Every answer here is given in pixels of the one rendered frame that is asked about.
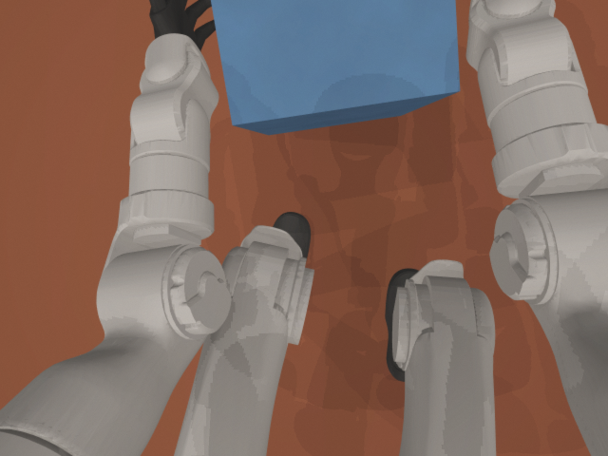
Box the left robot hand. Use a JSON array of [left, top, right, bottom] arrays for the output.
[[149, 0, 216, 50]]

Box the left robot thigh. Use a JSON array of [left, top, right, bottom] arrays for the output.
[[174, 241, 314, 456]]

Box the left robot forearm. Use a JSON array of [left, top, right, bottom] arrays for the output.
[[96, 33, 219, 302]]

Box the robot right upper arm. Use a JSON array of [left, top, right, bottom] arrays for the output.
[[489, 188, 608, 456]]

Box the robot left upper arm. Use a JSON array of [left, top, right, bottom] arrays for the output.
[[0, 243, 232, 456]]

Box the right robot forearm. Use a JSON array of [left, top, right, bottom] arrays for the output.
[[466, 0, 608, 199]]

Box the carton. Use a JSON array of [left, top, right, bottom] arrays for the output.
[[211, 0, 460, 135]]

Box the left robot foot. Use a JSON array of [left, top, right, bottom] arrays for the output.
[[273, 212, 311, 261]]

